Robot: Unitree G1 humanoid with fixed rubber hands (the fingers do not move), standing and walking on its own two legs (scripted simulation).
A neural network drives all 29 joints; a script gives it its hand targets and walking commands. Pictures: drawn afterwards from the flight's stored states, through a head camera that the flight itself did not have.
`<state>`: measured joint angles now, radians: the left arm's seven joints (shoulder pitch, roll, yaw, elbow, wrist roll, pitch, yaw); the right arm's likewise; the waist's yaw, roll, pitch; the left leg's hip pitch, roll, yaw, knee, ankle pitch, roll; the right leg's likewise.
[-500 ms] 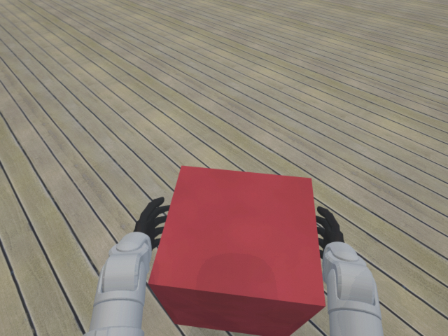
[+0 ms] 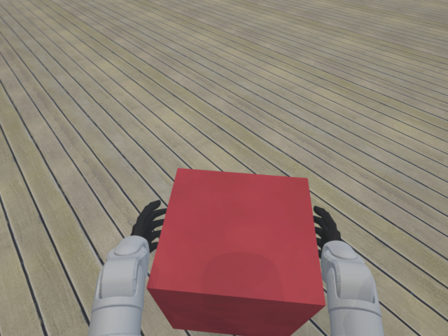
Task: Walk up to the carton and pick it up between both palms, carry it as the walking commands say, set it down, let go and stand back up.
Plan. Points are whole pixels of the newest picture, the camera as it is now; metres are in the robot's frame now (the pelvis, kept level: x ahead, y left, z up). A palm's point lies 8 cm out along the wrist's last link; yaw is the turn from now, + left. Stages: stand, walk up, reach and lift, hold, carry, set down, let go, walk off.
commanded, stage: reach and lift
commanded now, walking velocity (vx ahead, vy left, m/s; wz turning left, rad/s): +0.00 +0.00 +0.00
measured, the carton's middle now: (234, 259) +0.30 -0.01 -0.03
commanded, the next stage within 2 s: hold in 0.82 s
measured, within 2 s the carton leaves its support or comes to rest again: neither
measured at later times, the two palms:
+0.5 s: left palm (139, 247) +0.28 +0.16 +0.04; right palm (328, 250) +0.28 -0.17 +0.03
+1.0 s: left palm (138, 253) +0.27 +0.16 +0.04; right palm (330, 256) +0.27 -0.17 +0.03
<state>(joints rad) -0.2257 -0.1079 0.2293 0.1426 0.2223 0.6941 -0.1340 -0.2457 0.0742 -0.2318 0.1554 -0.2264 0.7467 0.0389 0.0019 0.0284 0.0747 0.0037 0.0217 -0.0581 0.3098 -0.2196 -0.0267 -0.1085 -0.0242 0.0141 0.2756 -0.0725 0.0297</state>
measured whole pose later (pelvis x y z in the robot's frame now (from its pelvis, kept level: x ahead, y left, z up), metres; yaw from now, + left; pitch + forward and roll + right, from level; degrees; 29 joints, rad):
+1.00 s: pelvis +0.00 +0.00 +0.00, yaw +0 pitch -7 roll +0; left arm -0.15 -0.12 0.21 0.09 0.20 0.70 -0.11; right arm -0.18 0.08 -0.21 0.11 -0.22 0.76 0.05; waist 0.01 0.03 0.08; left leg 0.03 0.02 -0.06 0.30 -0.21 -0.03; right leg -0.08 -0.03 0.02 0.27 -0.07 0.03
